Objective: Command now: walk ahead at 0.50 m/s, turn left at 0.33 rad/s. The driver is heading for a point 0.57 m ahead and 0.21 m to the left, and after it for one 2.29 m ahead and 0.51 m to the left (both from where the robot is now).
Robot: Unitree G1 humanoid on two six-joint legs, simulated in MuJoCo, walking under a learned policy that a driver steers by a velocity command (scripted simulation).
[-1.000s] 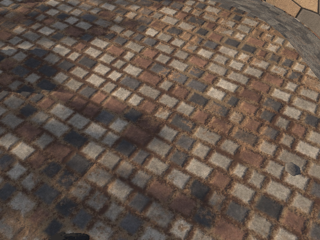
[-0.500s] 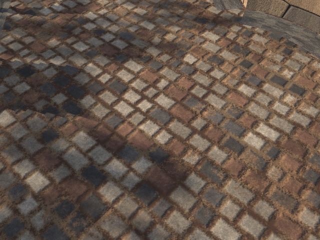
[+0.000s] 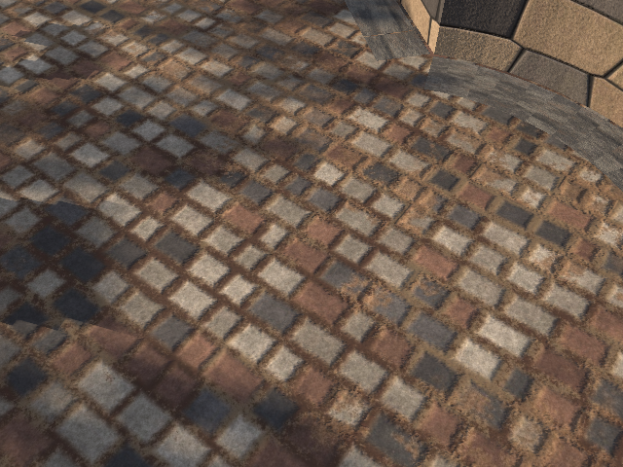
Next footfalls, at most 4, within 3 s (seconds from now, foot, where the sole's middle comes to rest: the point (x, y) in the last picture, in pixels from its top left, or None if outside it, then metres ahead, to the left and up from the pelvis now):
0.10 right None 0.23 -0.12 -0.78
0.64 left None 0.44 0.14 -0.78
1.20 right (219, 336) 0.80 0.18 -0.78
1.72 left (113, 277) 0.99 0.46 -0.78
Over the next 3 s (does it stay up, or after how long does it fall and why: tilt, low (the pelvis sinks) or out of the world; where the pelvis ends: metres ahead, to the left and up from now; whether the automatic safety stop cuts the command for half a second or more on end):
stays up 1.53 0.34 0.00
